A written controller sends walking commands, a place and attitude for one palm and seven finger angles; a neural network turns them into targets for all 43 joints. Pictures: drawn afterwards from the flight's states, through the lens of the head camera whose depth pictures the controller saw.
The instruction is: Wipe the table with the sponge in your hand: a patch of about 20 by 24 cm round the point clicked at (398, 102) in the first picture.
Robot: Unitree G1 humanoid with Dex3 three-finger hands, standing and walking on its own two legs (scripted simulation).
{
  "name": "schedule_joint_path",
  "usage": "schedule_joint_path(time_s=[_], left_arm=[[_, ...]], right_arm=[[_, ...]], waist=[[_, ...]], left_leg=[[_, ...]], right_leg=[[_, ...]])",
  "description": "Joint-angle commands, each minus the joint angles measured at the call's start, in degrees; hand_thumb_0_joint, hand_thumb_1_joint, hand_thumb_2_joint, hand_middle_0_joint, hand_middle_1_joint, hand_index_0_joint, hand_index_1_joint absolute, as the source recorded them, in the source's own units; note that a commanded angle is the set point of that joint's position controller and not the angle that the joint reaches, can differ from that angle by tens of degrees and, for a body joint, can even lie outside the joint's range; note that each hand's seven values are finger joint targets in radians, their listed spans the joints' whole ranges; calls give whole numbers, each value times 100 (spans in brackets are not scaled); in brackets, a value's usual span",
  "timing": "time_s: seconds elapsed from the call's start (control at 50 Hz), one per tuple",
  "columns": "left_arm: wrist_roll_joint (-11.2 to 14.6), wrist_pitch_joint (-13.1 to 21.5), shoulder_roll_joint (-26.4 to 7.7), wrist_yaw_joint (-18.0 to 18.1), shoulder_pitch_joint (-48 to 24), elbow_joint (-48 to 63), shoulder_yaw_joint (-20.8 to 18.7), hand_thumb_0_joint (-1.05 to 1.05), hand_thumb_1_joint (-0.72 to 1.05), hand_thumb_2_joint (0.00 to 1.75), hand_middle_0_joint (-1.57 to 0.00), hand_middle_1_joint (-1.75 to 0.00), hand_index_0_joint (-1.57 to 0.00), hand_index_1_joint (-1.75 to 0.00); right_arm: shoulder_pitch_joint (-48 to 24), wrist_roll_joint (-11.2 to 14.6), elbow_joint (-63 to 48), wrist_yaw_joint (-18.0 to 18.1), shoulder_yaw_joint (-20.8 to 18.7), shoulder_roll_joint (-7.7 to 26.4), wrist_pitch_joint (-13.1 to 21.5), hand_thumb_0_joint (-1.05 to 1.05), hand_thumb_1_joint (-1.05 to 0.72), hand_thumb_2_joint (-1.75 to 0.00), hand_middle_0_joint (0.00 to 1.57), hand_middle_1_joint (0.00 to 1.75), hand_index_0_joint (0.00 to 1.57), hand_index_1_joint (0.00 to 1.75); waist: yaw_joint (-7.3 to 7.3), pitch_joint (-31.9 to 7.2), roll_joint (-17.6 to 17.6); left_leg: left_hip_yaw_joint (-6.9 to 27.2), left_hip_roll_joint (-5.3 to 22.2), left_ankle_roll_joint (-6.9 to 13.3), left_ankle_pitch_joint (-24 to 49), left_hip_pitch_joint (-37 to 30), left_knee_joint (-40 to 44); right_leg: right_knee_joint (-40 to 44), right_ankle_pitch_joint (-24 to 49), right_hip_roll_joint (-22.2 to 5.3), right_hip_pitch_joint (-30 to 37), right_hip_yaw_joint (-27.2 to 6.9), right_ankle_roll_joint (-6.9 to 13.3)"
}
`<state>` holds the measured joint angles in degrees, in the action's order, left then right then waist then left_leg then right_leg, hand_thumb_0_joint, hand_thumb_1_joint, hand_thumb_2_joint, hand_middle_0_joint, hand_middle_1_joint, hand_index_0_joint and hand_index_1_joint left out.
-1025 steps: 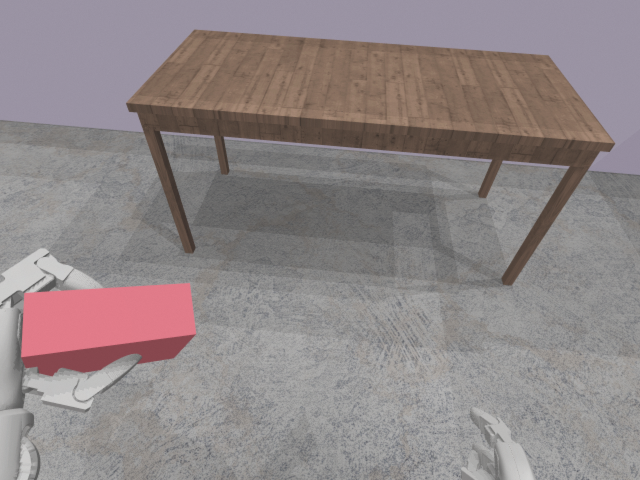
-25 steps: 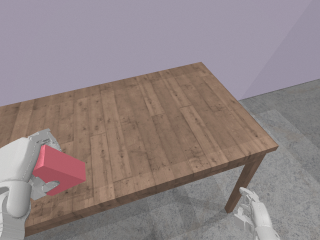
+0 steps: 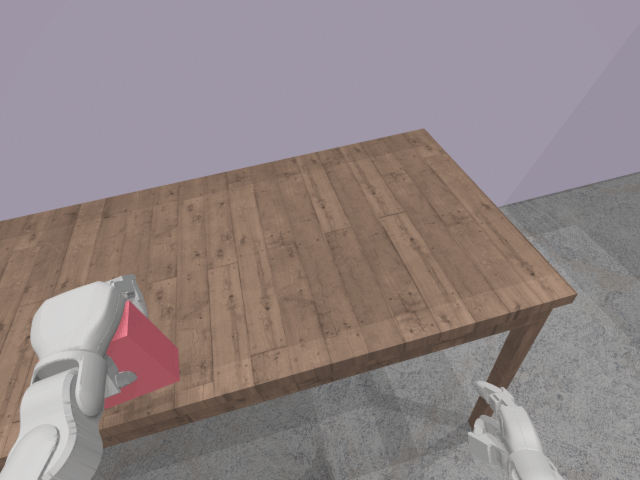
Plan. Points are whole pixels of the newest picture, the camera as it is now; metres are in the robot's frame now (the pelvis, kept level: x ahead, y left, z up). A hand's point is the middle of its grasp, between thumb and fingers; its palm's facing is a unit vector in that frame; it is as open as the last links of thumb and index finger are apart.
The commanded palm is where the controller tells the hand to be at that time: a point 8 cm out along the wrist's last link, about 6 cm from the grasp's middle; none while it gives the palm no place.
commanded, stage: turn the palm down, sponge in hand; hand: left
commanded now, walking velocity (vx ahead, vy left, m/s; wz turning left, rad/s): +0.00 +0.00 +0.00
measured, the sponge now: (126, 364) +0.21 +0.30 +0.04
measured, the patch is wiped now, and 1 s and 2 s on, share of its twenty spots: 0.00 0.00 0.00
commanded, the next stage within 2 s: move the sponge above the wiping area in 0.40 s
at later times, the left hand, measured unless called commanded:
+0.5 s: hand (147, 343) +0.23 +0.26 +0.08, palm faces -0.02 -0.10 -0.99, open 9.4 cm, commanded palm +0.20 +0.26 +0.15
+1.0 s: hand (148, 336) +0.24 +0.27 +0.07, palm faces -0.01 -0.09 -1.00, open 9.4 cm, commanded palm +0.21 +0.27 +0.14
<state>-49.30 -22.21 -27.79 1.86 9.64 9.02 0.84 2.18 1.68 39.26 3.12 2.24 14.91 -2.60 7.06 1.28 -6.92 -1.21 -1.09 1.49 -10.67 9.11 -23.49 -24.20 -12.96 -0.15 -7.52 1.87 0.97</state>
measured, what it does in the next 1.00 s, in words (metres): stands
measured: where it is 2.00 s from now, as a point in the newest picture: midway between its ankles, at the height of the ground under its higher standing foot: outside the picture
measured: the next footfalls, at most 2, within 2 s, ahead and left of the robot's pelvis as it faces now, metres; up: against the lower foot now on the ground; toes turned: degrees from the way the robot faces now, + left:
none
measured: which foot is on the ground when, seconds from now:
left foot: down 0.00-1.00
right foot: down 0.00-1.00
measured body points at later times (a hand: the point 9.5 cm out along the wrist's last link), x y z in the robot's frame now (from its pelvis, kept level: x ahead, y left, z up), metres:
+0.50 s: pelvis +0.00 -0.02 +0.00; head -0.01 -0.07 +0.45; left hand +0.22 +0.26 +0.13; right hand +0.25 -0.23 -0.09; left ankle +0.03 +0.10 -0.74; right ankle +0.01 -0.11 -0.74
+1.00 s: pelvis +0.02 -0.01 +0.00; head +0.01 -0.05 +0.45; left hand +0.24 +0.27 +0.12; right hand +0.26 -0.22 -0.09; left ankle +0.03 +0.10 -0.74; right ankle +0.01 -0.11 -0.74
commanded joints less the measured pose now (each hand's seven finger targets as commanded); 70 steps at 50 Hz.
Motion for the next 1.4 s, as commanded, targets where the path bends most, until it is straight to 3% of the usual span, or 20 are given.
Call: schedule_joint_path(time_s=[0.0, 0.08, 0.1, 0.18, 0.2, 0.3, 0.4, 0.48, 0.5, 0.58, 0.6, 0.68, 0.74, 0.98, 1.1, 1.16, 1.26, 1.28, 1.3, 1.38], left_arm=[[-368, 188, -1072, -16, -1392, 1195, -343, 0, 10, 130, -120, -160, -120, -160], [-435, 599, -1844, 113, -1307, 1420, -1206, 0, 10, 130, -120, -160, -120, -160], [-403, 650, -1419, 153, -1247, 1345, -908, 0, 10, 130, -120, -160, -120, -160], [-407, 609, -1604, 349, -1184, 1196, -1226, 0, 10, 130, -120, -160, -120, -160], [-321, 539, -1166, 355, -1160, 1088, -846, 0, 10, 130, -120, -160, -120, -160], [-223, 230, -883, 205, -1183, 945, -428, 0, 10, 130, -120, -160, -120, -160], [-310, 320, -1121, 71, -1245, 1131, -517, 0, 10, 130, -120, -160, -120, -160], [-416, 537, -1737, 202, -1255, 1275, -1173, 0, 10, 130, -120, -160, -120, -160], [-386, 546, -1371, 243, -1092, 1169, -945, 0, 10, 130, -120, -160, -120, -160], [-367, 449, -1604, 358, -1058, 799, -1253, 0, 10, 130, -120, -160, -120, -160], [-278, 418, -1158, 332, -989, 844, -865, 0, 10, 130, -120, -160, -120, -160], [-248, 296, -1350, 236, -1012, 804, -934, 0, 10, 130, -120, -160, -120, -160], [-226, 364, -976, 118, -1013, 935, -493, 0, 10, 130, -120, -160, -120, -160], [-555, 520, -1391, 591, -1271, 869, -1040, 0, 10, 130, -120, -160, -120, -160], [-341, 122, -681, 371, -990, 633, -289, 0, 10, 130, -120, -160, -120, -160], [-417, 94, -990, 243, -1217, 467, -404, 0, 10, 130, -120, -160, -120, -160], [-565, 485, -1031, 311, -1515, 664, -446, 0, 10, 130, -120, -160, -120, -160], [-599, 554, -1360, 385, -1568, 845, -779, 0, 10, 130, -120, -160, -120, -160], [-623, 613, -938, 409, -1608, 878, -404, 0, 10, 130, -120, -160, -120, -160], [-649, 602, -1173, 606, -1395, 605, -755, 0, 10, 130, -120, -160, -120, -160]], right_arm=[[-1341, -18, -1075, 66, -149, 478, 384, 0, -90, -90, 20, 30, 20, 30], [-1311, -118, -1009, 96, -219, 532, 414, 0, -90, -90, 20, 30, 20, 30], [-1314, -88, -1030, 92, -181, 417, 448, 0, -90, -90, 20, 30, 20, 30], [-1331, -77, -897, 21, -260, 519, 407, 0, -90, -90, 20, 30, 20, 30], [-1308, -45, -936, 10, -249, 469, 418, 0, -90, -90, 20, 30, 20, 30], [-1409, 18, -966, 15, -258, 523, 407, 0, -90, -90, 20, 30, 20, 30], [-1409, -25, -1029, 53, -249, 503, 440, 0, -90, -90, 20, 30, 20, 30], [-1385, -83, -972, 64, -270, 558, 451, 0, -90, -90, 20, 30, 20, 30], [-1320, -58, -996, 53, -279, 492, 455, 0, -90, -90, 20, 30, 20, 30], [-1352, -28, -882, 31, -296, 584, 410, 0, -90, -90, 20, 30, 20, 30], [-1292, 3, -948, 22, -312, 547, 410, 0, -90, -90, 20, 30, 20, 30], [-1417, 14, -948, 36, -286, 598, 415, 0, -90, -90, 20, 30, 20, 30], [-1278, 11, -974, 29, -319, 572, 437, 0, -90, -90, 20, 30, 20, 30], [-1282, -42, -871, 0, -334, 559, 372, 0, -90, -90, 20, 30, 20, 30], [-1293, 32, -953, -44, -309, 558, 320, 0, -90, -90, 20, 30, 20, 30], [-1232, 18, -891, -25, -293, 599, 242, 0, -90, -90, 20, 30, 20, 30], [-1135, -31, -907, -1, -316, 546, 304, 0, -90, -90, 20, 30, 20, 30], [-1201, -48, -895, 11, -317, 562, 314, 0, -90, -90, 20, 30, 20, 30], [-1154, -45, -943, 11, -307, 488, 342, 0, -90, -90, 20, 30, 20, 30], [-1157, -48, -824, -34, -351, 560, 318, 0, -90, -90, 20, 30, 20, 30]], waist=[[-45, -900, 430], [145, -1151, 421], [85, -1090, 450], [128, -915, 151], [52, -841, 131], [-29, -750, 239], [2, -930, 462], [141, -1114, 417], [99, -1091, 468], [137, -835, 363], [53, -907, 427], [67, -929, 349], [-40, -1052, 369], [135, -1277, 227], [-13, -1086, 271], [-42, -1101, 574], [-16, -1320, 379], [46, -1368, 247], [0, -1458, 165], [75, -1271, 104]], left_leg=[[385, 7, 133, 445, -295, 401], [439, -56, 156, 702, -509, 324], [352, -64, 154, 837, -517, 257], [413, -70, 82, 924, -527, 256], [339, -49, 85, 885, -466, 264], [297, -76, 97, 701, -406, 315], [274, -117, 159, 770, -507, 255], [357, -132, 140, 974, -608, 218], [300, -104, 140, 1045, -543, 201], [370, -106, 98, 994, -461, 231], [293, -78, 113, 1017, -428, 205], [349, -121, 104, 981, -452, 199], [323, -99, 143, 1145, -508, 155], [494, -32, 60, 1363, -550, 181], [434, -8, 69, 1305, -430, 212], [493, -35, 75, 1216, -355, 241], [526, -12, 98, 1327, -537, 171], [593, -2, 90, 1303, -597, 167], [550, 16, 100, 1395, -630, 125], [631, 26, 25, 1419, -565, 150]], right_leg=[[455, 77, 152, 73, -374, 250], [577, 292, 221, 273, -714, 329], [558, 375, 155, 228, -559, 296], [661, 459, 216, 101, -856, 392], [629, 454, 149, 98, -654, 342], [669, 319, 116, 68, -677, 304], [668, 350, 96, 145, -747, 275], [652, 596, 153, 243, -967, 343], [572, 707, 116, 275, -751, 311], [634, 693, 155, 107, -961, 366], [559, 808, 103, 194, -735, 306], [575, 793, 121, 144, -904, 325], [499, 1058, 91, 154, -668, 278], [398, 1086, 183, 135, -788, 406], [386, 1122, 134, 122, -485, 337], [406, 1055, 128, 119, -510, 310], [370, 1074, 163, 81, -509, 338], [376, 1026, 227, 102, -713, 398], [314, 1073, 193, 73, -489, 363], [376, 1063, 227, -15, -708, 424]])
